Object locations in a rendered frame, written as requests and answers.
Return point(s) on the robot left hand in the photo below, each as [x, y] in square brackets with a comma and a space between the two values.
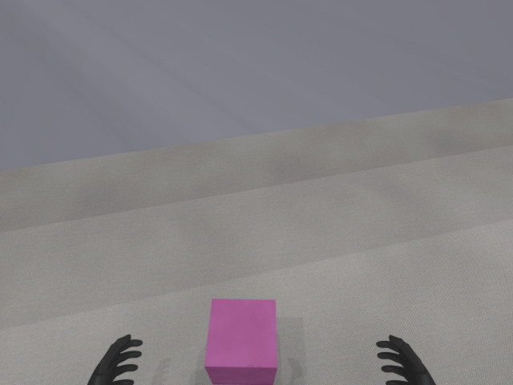
[107, 369]

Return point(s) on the carton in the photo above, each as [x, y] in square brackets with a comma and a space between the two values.
[242, 342]

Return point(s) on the robot right hand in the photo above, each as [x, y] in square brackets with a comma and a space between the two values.
[412, 368]

